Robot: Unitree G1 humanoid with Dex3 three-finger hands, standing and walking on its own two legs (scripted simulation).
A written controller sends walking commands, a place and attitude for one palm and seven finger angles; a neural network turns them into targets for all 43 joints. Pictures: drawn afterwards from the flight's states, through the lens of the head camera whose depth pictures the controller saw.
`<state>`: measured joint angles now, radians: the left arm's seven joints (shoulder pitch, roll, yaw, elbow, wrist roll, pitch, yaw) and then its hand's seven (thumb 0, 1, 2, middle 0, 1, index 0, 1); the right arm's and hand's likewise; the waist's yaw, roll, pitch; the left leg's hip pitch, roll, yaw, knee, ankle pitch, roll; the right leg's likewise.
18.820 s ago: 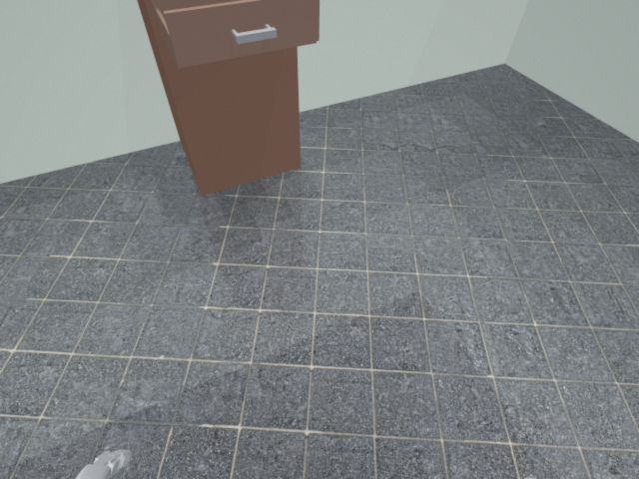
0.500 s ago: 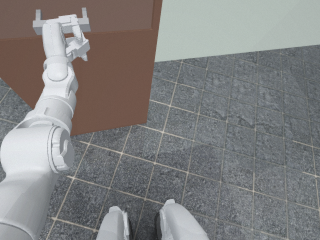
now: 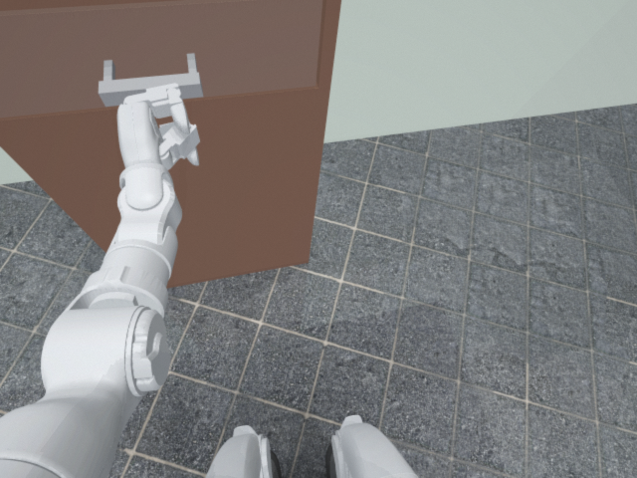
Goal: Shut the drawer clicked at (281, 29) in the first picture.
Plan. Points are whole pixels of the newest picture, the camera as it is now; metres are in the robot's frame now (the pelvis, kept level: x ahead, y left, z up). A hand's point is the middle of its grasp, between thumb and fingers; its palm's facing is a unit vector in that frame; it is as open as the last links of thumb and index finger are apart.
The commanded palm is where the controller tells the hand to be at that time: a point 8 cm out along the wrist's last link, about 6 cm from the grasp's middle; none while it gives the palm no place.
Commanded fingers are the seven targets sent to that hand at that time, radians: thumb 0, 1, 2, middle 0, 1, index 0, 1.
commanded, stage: pull the fist back off the drawer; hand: left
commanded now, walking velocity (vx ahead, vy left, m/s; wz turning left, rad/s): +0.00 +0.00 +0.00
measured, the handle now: (152, 77) +0.61 +0.15 +0.08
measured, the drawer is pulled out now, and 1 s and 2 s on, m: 0.00 0.00 0.00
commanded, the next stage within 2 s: draw the hand back to the body in 0.10 s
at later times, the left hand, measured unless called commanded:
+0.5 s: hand (136, 175) +0.43 +0.14 +0.12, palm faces +0.14 -0.99 -0.02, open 3.3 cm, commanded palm +0.39 +0.18 +0.13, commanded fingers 0.00 0.90 0.90 -1.40 -1.60 -1.40 -1.60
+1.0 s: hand (20, 310) +0.28 +0.19 +0.18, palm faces +0.23 -0.94 -0.26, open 3.3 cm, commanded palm +0.24 +0.23 +0.20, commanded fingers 0.00 0.90 0.90 -1.40 -1.60 -1.40 -1.60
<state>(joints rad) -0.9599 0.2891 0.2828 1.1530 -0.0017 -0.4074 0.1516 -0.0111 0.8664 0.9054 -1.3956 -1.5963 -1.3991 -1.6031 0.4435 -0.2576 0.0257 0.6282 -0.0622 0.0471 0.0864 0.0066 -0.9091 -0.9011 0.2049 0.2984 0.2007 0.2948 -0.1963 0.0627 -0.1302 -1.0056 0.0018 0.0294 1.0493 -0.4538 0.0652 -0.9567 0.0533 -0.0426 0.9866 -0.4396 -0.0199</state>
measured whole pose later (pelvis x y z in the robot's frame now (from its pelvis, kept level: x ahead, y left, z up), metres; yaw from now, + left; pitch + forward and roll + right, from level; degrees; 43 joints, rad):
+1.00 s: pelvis +0.01 -0.01 +0.07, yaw +2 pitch -2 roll -1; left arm 0.11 0.28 0.08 -0.02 -0.08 -0.06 0.07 0.01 0.90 0.89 -1.40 -1.60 -1.40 -1.60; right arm 0.16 -0.24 0.06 0.57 0.03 0.03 -0.07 0.01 -0.91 -0.90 0.20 0.30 0.20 0.29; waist 0.03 0.06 0.01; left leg -0.20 -0.03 0.02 0.49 -0.26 0.05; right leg -0.16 0.04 -0.02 0.47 -0.27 -0.03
